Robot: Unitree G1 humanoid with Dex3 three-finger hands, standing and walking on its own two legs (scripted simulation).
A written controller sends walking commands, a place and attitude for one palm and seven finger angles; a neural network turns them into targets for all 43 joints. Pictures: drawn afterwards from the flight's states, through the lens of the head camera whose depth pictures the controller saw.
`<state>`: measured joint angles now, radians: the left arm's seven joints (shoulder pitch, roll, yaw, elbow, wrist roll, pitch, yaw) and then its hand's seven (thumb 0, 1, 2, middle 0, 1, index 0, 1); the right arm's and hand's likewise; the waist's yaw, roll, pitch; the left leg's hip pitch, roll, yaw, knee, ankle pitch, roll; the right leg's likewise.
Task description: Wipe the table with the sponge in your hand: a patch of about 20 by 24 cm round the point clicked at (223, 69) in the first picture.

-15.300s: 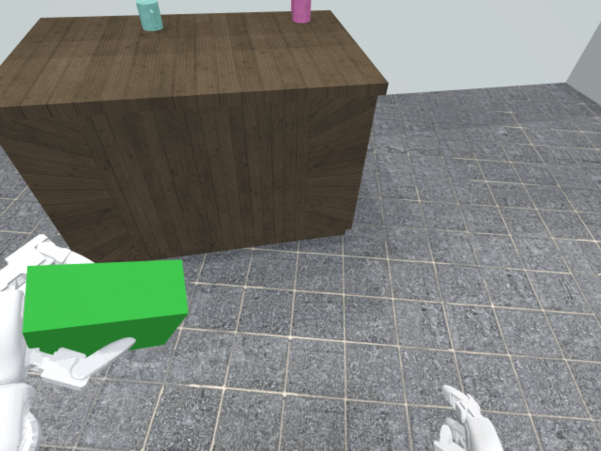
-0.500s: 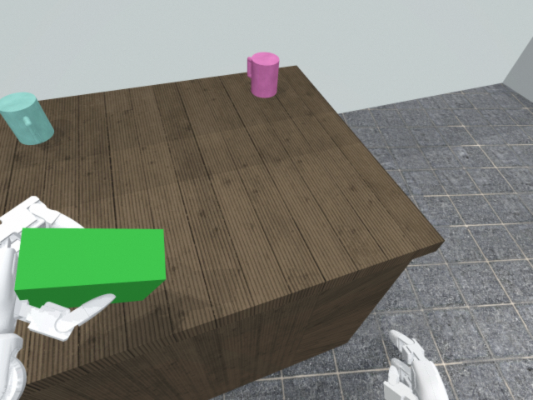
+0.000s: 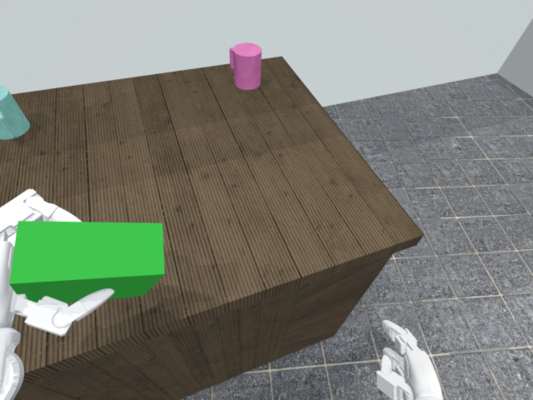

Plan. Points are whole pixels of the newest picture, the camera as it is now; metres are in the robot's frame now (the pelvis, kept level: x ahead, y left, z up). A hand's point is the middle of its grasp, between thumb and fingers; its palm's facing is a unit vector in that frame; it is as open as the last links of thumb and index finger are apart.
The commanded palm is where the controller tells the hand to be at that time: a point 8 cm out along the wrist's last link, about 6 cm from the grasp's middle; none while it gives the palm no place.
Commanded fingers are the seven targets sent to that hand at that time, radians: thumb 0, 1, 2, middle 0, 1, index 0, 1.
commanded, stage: shuffle to correct the standing spot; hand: left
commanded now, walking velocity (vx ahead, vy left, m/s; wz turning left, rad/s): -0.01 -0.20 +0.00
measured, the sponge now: (114, 264) +0.24 +0.20 +0.13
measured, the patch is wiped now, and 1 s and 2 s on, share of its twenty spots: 0.00 0.00 0.00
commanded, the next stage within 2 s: none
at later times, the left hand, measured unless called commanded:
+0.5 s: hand (111, 264) +0.23 +0.19 +0.15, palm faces +0.31 -0.86 -0.41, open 10.0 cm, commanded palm +0.17 +0.24 +0.17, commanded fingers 0.00 0.10 1.30 -1.20 -1.60 -1.20 -1.60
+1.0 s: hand (101, 267) +0.22 +0.20 +0.15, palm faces +0.31 -0.85 -0.42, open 10.0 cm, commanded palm +0.16 +0.24 +0.17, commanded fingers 0.00 0.10 1.30 -1.20 -1.60 -1.20 -1.60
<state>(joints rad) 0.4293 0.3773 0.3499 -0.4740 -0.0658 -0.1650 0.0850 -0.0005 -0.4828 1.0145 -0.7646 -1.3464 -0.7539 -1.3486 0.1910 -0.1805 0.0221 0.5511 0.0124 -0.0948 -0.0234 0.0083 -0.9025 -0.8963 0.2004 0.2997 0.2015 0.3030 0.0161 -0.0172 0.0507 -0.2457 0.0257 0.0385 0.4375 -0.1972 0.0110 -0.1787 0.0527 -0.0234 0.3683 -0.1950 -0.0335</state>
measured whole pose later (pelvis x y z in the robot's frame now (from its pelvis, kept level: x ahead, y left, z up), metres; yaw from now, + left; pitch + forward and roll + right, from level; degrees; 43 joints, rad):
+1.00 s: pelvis +0.00 -0.04 -0.01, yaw +1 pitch +1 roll -1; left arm 0.47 0.42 0.38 -0.55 -0.09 -0.13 0.08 0.00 -0.48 1.02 -0.76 -1.35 -0.75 -1.35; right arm 0.19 -0.19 0.00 0.55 0.01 -0.07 -0.03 0.01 -0.90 -0.90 0.20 0.30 0.20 0.30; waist 0.00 0.00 0.07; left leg -0.31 0.08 0.00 0.54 -0.25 -0.04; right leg -0.23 0.11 -0.06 0.46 -0.25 -0.09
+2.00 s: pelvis +0.00 -0.04 -0.01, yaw +1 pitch +1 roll -1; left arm 0.49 0.41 0.37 -0.55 -0.10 -0.12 0.10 0.00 -0.48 1.02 -0.76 -1.35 -0.75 -1.35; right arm 0.21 -0.20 0.00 0.55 0.02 -0.06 -0.03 0.01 -0.90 -0.90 0.20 0.30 0.20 0.30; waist -0.01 0.00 0.05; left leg -0.31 0.07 -0.01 0.54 -0.24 -0.04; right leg -0.23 0.10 -0.07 0.45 -0.24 -0.09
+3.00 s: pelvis +0.00 -0.05 -0.01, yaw +2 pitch +1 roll -1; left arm 0.50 0.42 0.37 -0.56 -0.11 -0.11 0.10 0.00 -0.49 1.02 -0.76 -1.35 -0.75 -1.35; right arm 0.20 -0.20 0.00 0.55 0.02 -0.05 -0.03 0.01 -0.90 -0.90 0.20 0.30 0.20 0.30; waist -0.01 0.01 0.05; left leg -0.32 0.08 -0.03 0.56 -0.26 -0.05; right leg -0.23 0.11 -0.09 0.47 -0.26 -0.10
